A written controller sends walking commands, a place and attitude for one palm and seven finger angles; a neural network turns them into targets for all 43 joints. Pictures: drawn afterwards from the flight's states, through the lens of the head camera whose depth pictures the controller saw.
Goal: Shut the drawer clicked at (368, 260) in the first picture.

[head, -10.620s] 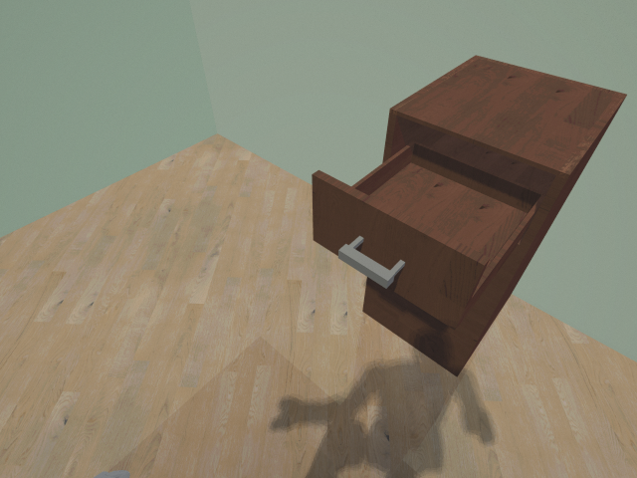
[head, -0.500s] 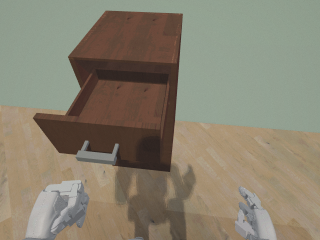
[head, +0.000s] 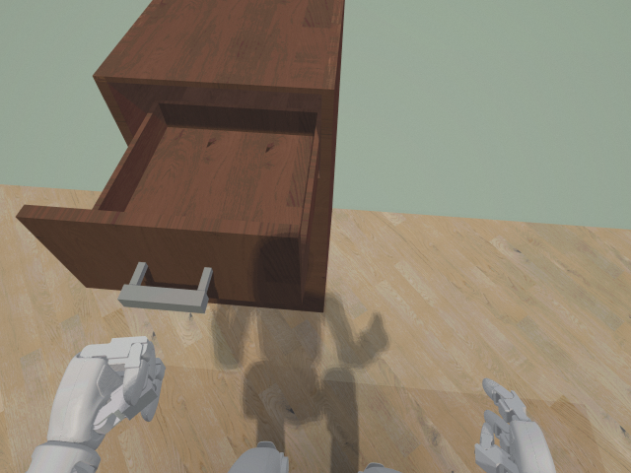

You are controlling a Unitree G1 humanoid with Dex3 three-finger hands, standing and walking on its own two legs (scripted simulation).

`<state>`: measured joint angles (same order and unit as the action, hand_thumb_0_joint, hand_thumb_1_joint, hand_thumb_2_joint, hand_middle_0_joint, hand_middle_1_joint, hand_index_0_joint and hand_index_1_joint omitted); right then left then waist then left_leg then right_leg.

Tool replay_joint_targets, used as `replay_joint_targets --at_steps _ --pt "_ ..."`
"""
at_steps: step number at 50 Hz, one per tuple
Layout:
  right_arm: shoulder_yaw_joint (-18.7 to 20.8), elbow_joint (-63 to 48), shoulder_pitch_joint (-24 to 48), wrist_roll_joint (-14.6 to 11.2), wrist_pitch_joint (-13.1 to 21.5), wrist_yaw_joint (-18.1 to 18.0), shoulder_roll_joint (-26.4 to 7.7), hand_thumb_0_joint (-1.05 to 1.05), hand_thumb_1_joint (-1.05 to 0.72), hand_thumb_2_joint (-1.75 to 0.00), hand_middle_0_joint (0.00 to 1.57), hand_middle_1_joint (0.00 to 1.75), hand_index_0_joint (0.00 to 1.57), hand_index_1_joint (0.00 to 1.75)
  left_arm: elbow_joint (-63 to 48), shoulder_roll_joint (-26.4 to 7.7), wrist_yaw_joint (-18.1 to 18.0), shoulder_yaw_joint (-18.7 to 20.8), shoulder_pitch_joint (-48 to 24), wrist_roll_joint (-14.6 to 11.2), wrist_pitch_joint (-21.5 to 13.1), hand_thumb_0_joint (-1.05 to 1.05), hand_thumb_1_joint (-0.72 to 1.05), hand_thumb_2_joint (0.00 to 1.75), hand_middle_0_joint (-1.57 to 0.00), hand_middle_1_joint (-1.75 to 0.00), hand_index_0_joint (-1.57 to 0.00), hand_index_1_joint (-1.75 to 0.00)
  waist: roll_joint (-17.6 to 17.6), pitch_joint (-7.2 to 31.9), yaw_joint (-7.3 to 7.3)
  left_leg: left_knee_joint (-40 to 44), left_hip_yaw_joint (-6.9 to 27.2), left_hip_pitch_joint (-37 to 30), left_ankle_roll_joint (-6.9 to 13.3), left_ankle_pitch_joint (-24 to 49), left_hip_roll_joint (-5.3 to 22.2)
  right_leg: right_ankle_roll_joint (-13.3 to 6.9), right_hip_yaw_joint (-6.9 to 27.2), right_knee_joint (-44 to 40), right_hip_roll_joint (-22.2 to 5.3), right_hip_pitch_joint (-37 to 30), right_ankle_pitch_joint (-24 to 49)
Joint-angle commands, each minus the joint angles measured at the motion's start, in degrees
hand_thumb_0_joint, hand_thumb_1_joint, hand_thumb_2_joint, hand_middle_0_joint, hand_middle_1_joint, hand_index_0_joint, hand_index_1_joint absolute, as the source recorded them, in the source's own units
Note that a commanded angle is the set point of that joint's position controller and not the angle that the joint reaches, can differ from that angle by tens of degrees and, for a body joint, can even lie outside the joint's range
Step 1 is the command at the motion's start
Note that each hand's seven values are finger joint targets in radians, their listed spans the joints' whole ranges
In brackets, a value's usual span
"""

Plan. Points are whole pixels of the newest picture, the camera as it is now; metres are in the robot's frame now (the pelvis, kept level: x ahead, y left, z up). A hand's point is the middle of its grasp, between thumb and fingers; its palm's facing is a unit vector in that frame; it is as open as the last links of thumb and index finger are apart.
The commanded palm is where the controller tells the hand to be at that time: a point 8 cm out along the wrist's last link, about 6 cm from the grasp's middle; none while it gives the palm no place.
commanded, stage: bring the fist close to the handle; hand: left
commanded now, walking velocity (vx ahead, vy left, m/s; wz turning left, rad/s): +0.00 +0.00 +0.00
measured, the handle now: (169, 285) +0.35 +0.22 +0.01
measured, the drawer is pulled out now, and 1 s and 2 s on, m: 0.29 0.29 0.18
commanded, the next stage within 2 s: push the drawer shut in 0.72 s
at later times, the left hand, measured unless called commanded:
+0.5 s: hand (177, 364) +0.24 +0.18 +0.01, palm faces -0.08 -1.00 -0.04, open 3.3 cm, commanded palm +0.22 +0.24 +0.01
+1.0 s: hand (180, 353) +0.26 +0.18 +0.00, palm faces -0.05 -1.00 -0.06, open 3.3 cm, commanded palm +0.25 +0.24 +0.01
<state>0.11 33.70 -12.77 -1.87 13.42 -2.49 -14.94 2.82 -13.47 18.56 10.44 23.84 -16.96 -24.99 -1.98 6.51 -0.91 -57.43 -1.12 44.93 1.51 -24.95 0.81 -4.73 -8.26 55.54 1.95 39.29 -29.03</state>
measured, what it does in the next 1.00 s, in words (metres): stands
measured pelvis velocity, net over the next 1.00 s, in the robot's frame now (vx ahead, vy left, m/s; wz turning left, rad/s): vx -0.01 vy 0.02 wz -0.01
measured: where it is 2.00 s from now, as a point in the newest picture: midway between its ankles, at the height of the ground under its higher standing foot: outside the picture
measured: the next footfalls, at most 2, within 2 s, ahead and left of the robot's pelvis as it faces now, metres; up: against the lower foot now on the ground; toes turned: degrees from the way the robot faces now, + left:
none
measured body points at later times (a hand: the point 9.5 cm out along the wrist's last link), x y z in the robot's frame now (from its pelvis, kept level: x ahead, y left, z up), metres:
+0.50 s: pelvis -0.01 +0.02 -0.03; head +0.07 +0.02 +0.42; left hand +0.24 +0.23 +0.02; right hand +0.16 -0.22 -0.11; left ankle +0.03 +0.10 -0.68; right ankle -0.01 -0.07 -0.68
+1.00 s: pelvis -0.01 +0.02 -0.03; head +0.07 +0.03 +0.41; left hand +0.26 +0.24 +0.01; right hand +0.17 -0.22 -0.12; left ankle +0.03 +0.10 -0.68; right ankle -0.01 -0.07 -0.68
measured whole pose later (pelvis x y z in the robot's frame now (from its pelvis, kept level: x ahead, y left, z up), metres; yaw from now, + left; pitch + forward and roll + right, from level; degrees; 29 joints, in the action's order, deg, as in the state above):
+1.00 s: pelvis -0.01 +0.02 -0.03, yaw -1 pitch +18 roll -3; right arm -2.0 29.2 -12.4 -1.0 6.7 -1.4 -14.4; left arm 6.5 -13.9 9.9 5.6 11.6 -12.1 -22.5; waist -2.2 9.0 -1.4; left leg -67.7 -1.4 57.2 3.1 -28.4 0.8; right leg -3.7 -8.3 65.3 1.3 51.1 -32.1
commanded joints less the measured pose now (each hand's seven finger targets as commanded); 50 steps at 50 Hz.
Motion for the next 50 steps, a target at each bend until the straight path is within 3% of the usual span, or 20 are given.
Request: replay_joint_targets --at_steps 1,5,6,8,9,13,14,18,21,25,28,35,39,41,42,44,46,47,49,50 --pt "2.3 -8.4 3.1 0.1 3.0 -0.3 -6.2 0.0 -0.9 -0.9 0.2 0.3 0.2 0.3 -9.2 -6.1 -0.2 2.1 -6.4 -0.5 -5.1 0.0 0.9 0.9 -1.4 -1.6 -1.4 -1.6 0.3 11.2 -0.86 2.7 3.2 -5.3 0.8 11.5 -0.5 4.2 9.9 -7.4 -2.3 -1.7 13.8" --pt "2.5 -9.4 3.1 0.2 2.1 0.0 -6.5 0.0 -0.9 -0.9 0.2 0.3 0.2 0.3 -9.0 -6.5 -1.6 2.4 -6.3 0.4 -3.9 0.0 0.9 0.9 -1.4 -1.6 -1.4 -1.6 -1.4 14.6 0.38 2.8 3.4 -6.2 0.7 12.6 -0.3 3.6 7.8 -4.6 -1.7 -0.6 14.6" --pt "2.3 -9.9 3.0 0.2 1.9 0.0 -6.5 0.0 -0.9 -0.9 0.2 0.3 0.2 0.3 -10.0 -5.4 -2.0 0.5 -7.9 0.7 -3.7 0.0 0.9 0.9 -1.4 -1.6 -1.4 -1.6 -1.2 15.0 -0.25 2.6 3.4 -6.7 0.8 13.0 -0.2 3.7 7.4 -4.0 -1.7 0.4 15.1" --pt "2.3 -10.1 2.9 0.4 1.4 0.1 -6.4 0.0 -0.9 -0.9 0.2 0.3 0.2 0.3 -9.6 -6.3 -3.2 1.5 -9.7 1.0 -3.3 0.0 0.9 0.9 -1.4 -1.6 -1.4 -1.6 -0.4 15.1 -0.07 2.3 3.6 -5.3 0.7 11.9 -0.2 3.7 7.3 -3.5 -1.5 0.8 13.8" --pt "2.4 -9.7 2.8 0.5 0.9 0.0 -6.5 0.0 -0.9 -0.9 0.2 0.3 0.2 0.3 -8.1 -7.1 -4.0 2.6 -9.5 1.4 -3.1 0.0 0.9 0.9 -1.4 -1.6 -1.4 -1.6 1.9 14.6 -0.19 1.9 3.8 -4.2 0.8 11.8 0.1 3.7 7.1 -3.1 -1.2 1.3 13.6" --pt "1.9 -10.4 2.6 0.8 0.0 0.5 -6.6 0.0 -0.9 -0.9 0.2 0.3 0.2 0.3 -7.1 -5.4 -5.3 0.2 -13.9 2.3 -3.5 0.0 0.9 0.9 -1.4 -1.6 -1.4 -1.6 0.2 14.4 -0.84 0.6 4.1 -2.4 0.6 9.7 0.0 3.4 6.8 -1.4 -1.2 4.4 11.4" --pt "1.9 -10.3 2.6 0.9 -0.3 0.5 -6.7 0.0 -0.9 -0.9 0.2 0.3 0.2 0.3 -6.7 -6.4 -5.5 1.1 -14.3 2.5 -3.7 0.0 0.9 0.9 -1.4 -1.6 -1.4 -1.6 -0.2 14.5 -0.6 0.3 4.3 -1.8 0.6 9.8 0.1 3.3 6.8 -0.8 -1.0 5.0 11.0" --pt "2.1 -11.6 2.3 0.8 -1.0 1.1 -6.8 0.0 -0.9 -0.9 0.2 0.3 0.2 0.3 -9.6 -5.7 -5.5 -0.4 -13.1 2.5 -3.9 0.0 0.9 0.9 -1.4 -1.6 -1.4 -1.6 -2.9 18.9 0.26 0.5 4.6 -4.9 0.2 11.5 0.2 3.0 6.3 0.2 -1.0 4.8 12.1" --pt "2.0 -12.4 2.0 0.6 -1.6 1.1 -6.8 0.0 -0.9 -0.9 0.2 0.3 0.2 0.3 -12.7 -5.5 -5.9 -1.4 -11.1 2.5 -3.0 0.0 0.9 0.9 -1.4 -1.6 -1.4 -1.6 -2.6 21.0 0.14 0.9 5.0 -7.3 0.3 14.3 0.5 3.0 5.8 0.2 -0.9 4.1 14.1" --pt "1.9 -12.2 2.0 0.5 -2.9 0.9 -6.6 0.0 -0.9 -0.9 0.2 0.3 0.2 0.3 -10.5 -5.5 -7.2 -0.8 -10.5 2.8 -1.5 0.0 0.9 0.9 -1.4 -1.6 -1.4 -1.6 0.8 16.4 -0.66 1.0 5.0 -4.0 0.4 10.8 0.4 3.3 5.6 -0.5 -0.5 5.1 11.8" --pt "1.8 -12.6 2.3 0.4 -3.4 0.8 -6.8 0.0 -0.9 -0.9 0.2 0.3 0.2 0.3 -9.4 -4.3 -7.7 -1.9 -11.5 3.1 -1.5 0.0 0.9 0.9 -1.4 -1.6 -1.4 -1.6 0.6 13.5 -1.17 1.1 5.0 -2.0 0.3 7.0 0.3 3.2 5.6 -1.0 -0.6 7.0 8.2" --pt "1.8 -13.3 1.7 0.7 -3.2 0.8 -6.6 0.0 -0.9 -0.9 0.2 0.3 0.2 0.3 -14.2 -4.5 -7.8 -3.6 -10.7 3.6 -3.3 0.0 0.9 0.9 -1.4 -1.6 -1.4 -1.6 -3.1 17.2 -0.66 1.0 5.7 -6.0 0.1 10.5 0.5 2.8 5.3 0.2 -0.6 7.2 10.0" --pt "1.8 -13.0 1.8 0.8 -3.7 0.7 -6.9 0.0 -0.9 -0.9 0.2 0.3 0.2 0.3 -12.4 -6.5 -8.5 -1.7 -10.8 4.0 -2.9 0.0 0.9 0.9 -1.4 -1.6 -1.4 -1.6 -0.6 15.9 -0.96 0.6 5.6 -3.4 0.3 8.3 0.5 2.9 5.6 -0.2 -0.4 7.2 8.5" --pt "1.7 -13.4 1.9 0.7 -4.1 0.8 -6.8 0.0 -0.9 -0.9 0.2 0.3 0.2 0.3 -11.4 -5.4 -8.7 -2.1 -10.6 4.0 -2.4 0.0 0.9 0.9 -1.4 -1.6 -1.4 -1.6 -1.1 15.1 -0.83 0.7 5.4 -3.1 0.1 7.7 0.3 3.0 5.5 -0.2 -0.5 7.6 8.3" --pt "1.4 -13.3 2.1 0.7 -4.1 0.9 -6.8 0.0 -0.9 -0.9 0.2 0.3 0.2 0.3 -11.8 -4.6 -8.7 -3.2 -13.2 4.0 -2.2 0.0 0.9 0.9 -1.4 -1.6 -1.4 -1.6 -1.8 14.6 -1.38 0.7 5.5 -2.9 0.2 7.1 0.2 2.9 5.5 -0.3 -0.5 7.8 8.1" --pt "1.5 -12.8 1.8 0.8 -4.4 0.7 -7.2 0.0 -0.9 -0.9 0.2 0.3 0.2 0.3 -9.6 -6.5 -9.0 -1.3 -15.0 4.2 -1.6 0.0 0.9 0.9 -1.4 -1.6 -1.4 -1.6 0.0 14.3 -1.68 0.0 5.4 -1.2 0.4 6.5 0.2 3.0 5.9 -0.4 -0.3 7.9 7.5" --pt "1.3 -12.3 1.9 0.8 -4.4 0.5 -7.1 0.0 -0.9 -0.9 0.2 0.3 0.2 0.3 -9.5 -5.8 -8.7 -2.3 -20.5 4.2 -1.8 0.0 0.9 0.9 -1.4 -1.6 -1.4 -1.6 -1.1 14.6 -2.46 -0.4 5.2 -1.4 0.4 5.5 0.2 3.1 6.3 -0.7 -0.5 8.4 6.6" --pt "1.4 -12.2 1.7 0.8 -4.3 0.3 -7.2 0.0 -0.9 -0.9 0.2 0.3 0.2 0.3 -9.1 -6.5 -8.7 -1.3 -20.6 4.1 -1.8 0.0 0.9 0.9 -1.4 -1.6 -1.4 -1.6 -1.7 15.6 -1.96 -0.4 5.2 -1.9 0.4 5.8 0.2 3.0 6.4 -0.7 -0.5 8.1 6.7" --pt "1.3 -11.7 1.6 0.8 -4.1 0.2 -7.3 0.0 -0.9 -0.9 0.2 0.3 0.2 0.3 -9.6 -6.5 -8.3 -2.1 -23.9 4.0 -2.0 0.0 0.9 0.9 -1.4 -1.6 -1.4 -1.6 -2.0 17.3 -2.51 -0.6 5.4 -3.0 0.5 7.5 0.3 3.0 6.4 -0.5 -0.5 7.8 8.2" --pt "1.4 -11.6 1.3 0.8 -4.0 0.2 -7.3 0.0 -0.9 -0.9 0.2 0.3 0.2 0.3 -9.1 -7.0 -8.2 -1.0 -22.7 3.7 -2.0 0.0 0.9 0.9 -1.4 -1.6 -1.4 -1.6 -2.6 18.8 -1.53 -0.4 5.3 -4.1 0.4 8.8 0.2 2.9 6.6 -0.6 -0.5 6.4 9.4"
